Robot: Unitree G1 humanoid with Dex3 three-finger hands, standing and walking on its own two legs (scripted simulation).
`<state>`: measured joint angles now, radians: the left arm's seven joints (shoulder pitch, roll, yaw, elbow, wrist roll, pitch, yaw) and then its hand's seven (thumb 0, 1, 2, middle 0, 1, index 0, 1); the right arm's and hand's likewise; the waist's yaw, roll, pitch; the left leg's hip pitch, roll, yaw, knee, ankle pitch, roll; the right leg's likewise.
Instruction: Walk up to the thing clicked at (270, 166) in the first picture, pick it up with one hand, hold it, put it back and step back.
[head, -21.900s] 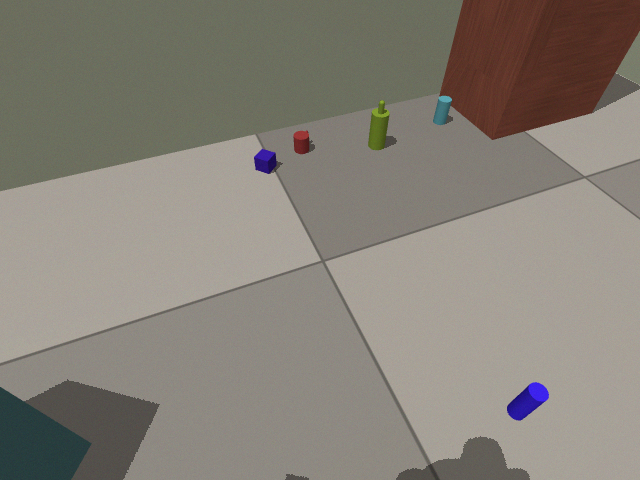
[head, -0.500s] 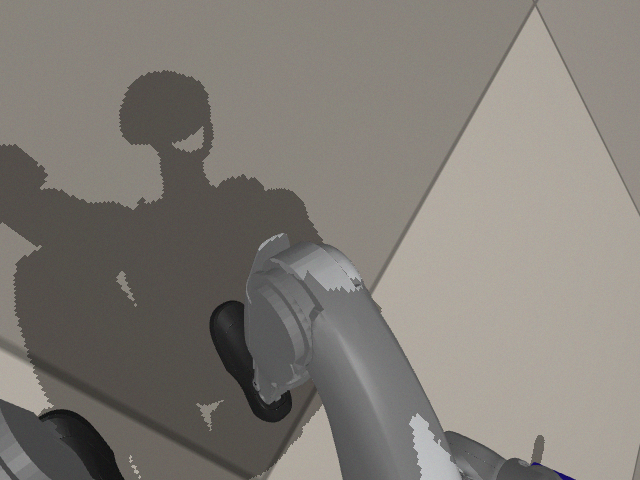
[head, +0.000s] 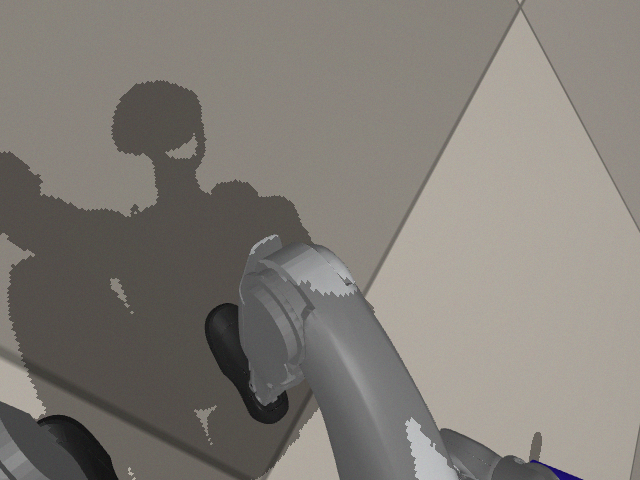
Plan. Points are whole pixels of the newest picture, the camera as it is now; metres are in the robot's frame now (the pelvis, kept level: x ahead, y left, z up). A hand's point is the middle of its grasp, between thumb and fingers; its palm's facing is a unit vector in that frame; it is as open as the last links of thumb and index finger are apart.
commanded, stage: close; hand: left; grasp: from above
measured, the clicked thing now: out of the picture +0.45 +0.37 -0.27
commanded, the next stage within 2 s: settle in 1.50 s
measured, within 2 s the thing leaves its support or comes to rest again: neither
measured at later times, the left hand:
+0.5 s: hand out of the picture +0.44 +0.36 -0.25, palm faces +0.03 -0.43 -0.90, open 12.0 cm
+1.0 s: hand out of the picture +0.44 +0.36 -0.25, palm faces +0.01 -0.44 -0.90, open 11.6 cm
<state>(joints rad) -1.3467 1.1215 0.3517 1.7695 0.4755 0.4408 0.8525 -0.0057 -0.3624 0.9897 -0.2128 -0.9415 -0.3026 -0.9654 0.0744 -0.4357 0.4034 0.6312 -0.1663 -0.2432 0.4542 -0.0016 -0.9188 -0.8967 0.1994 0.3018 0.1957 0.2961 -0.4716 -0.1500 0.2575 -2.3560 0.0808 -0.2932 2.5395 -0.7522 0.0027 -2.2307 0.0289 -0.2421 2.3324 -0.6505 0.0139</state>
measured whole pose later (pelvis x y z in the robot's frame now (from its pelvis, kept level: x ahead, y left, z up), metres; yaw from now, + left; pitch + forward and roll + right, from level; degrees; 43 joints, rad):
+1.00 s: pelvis +0.00 +0.00 +0.01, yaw +0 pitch +30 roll -16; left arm -1.35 1.11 0.34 1.75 0.52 0.45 0.81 0.00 -0.23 0.91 -0.38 -0.77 -0.43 -0.81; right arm 0.07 -0.42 0.41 0.63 -0.17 -0.24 0.43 0.00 -0.91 -0.89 0.20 0.30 0.20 0.30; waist -0.47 -0.15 0.25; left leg -2.34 0.08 -0.29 2.50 -0.74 0.00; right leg -2.22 0.03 -0.24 2.30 -0.65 0.01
